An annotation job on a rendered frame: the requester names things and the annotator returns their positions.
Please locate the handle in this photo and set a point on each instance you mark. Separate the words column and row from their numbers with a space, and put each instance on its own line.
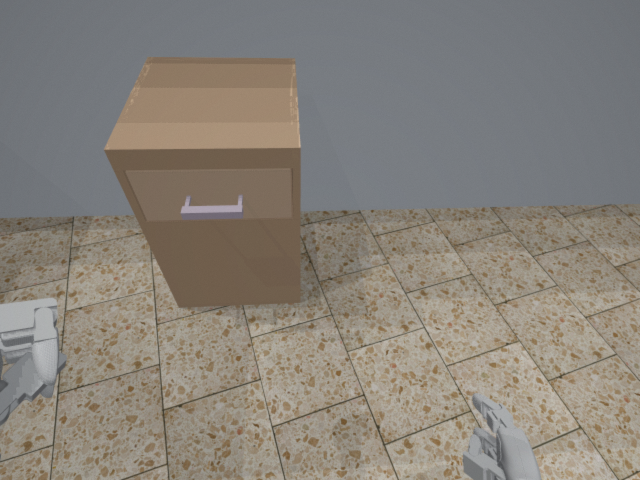
column 212, row 212

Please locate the drawer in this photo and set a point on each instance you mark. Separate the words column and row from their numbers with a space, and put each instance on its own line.
column 162, row 193

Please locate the cabinet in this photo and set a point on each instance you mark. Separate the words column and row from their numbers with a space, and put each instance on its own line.
column 187, row 113

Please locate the right robot hand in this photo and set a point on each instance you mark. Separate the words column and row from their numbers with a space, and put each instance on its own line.
column 509, row 456

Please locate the left robot hand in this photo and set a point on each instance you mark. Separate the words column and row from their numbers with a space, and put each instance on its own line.
column 29, row 338

